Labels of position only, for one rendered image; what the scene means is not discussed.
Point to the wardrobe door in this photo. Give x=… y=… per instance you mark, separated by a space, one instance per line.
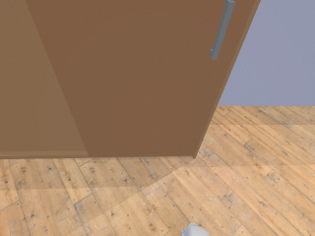
x=137 y=75
x=34 y=114

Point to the handle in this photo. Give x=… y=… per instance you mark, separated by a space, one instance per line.
x=229 y=5

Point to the right robot thigh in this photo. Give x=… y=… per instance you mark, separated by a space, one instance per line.
x=193 y=230

